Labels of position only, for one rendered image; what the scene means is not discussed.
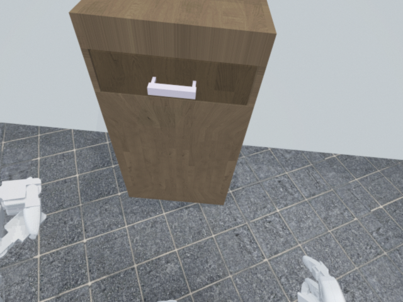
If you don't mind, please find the left robot hand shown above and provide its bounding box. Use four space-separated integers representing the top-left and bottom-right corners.
0 177 47 259

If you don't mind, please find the right robot hand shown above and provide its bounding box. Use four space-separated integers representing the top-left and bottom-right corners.
297 255 346 302

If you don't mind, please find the handle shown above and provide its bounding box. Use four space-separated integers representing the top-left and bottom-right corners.
147 77 196 99

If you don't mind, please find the cabinet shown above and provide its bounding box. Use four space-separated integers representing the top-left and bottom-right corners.
69 0 276 205

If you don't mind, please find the drawer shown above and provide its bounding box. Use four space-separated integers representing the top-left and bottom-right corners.
90 49 258 105

